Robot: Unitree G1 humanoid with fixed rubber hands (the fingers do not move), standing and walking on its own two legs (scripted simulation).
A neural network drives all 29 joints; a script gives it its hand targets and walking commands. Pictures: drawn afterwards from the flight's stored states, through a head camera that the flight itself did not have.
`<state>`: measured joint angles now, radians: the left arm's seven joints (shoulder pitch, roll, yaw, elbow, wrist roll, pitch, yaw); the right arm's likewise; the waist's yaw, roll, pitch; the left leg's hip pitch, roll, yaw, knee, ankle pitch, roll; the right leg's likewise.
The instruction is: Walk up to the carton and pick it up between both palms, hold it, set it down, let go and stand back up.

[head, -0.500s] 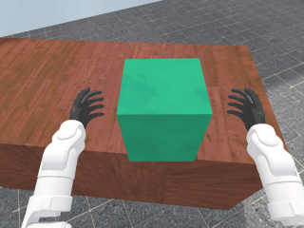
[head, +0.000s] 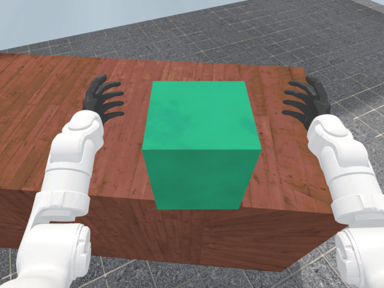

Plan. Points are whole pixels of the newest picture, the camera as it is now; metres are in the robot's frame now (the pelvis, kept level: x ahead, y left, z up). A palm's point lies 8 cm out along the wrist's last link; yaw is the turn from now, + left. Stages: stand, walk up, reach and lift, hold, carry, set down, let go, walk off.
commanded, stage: reach and lift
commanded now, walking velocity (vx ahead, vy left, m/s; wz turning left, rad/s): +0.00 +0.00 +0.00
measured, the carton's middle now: (198, 149) +0.43 +0.01 +0.03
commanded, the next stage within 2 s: none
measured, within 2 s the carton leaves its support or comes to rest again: neither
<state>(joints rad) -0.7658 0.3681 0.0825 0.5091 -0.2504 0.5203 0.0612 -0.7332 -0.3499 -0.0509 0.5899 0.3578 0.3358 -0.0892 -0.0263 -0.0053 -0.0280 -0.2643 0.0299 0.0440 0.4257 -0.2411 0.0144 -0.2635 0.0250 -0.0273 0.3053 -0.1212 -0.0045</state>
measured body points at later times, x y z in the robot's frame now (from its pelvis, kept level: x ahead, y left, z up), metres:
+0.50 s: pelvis +0.00 +0.00 +0.00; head +0.02 +0.02 +0.45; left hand +0.44 +0.21 +0.12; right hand +0.44 -0.21 +0.13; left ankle -0.02 +0.10 -0.75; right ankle +0.02 -0.12 -0.75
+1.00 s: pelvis -0.02 -0.02 -0.02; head +0.05 +0.00 +0.42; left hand +0.45 +0.18 +0.05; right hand +0.43 -0.21 +0.05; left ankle -0.02 +0.10 -0.75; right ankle +0.02 -0.12 -0.75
